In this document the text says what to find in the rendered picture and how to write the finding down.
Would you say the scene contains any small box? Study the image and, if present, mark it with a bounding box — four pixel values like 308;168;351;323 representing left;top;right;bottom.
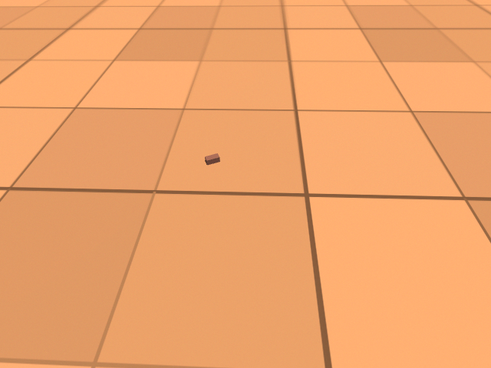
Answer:
205;153;220;165

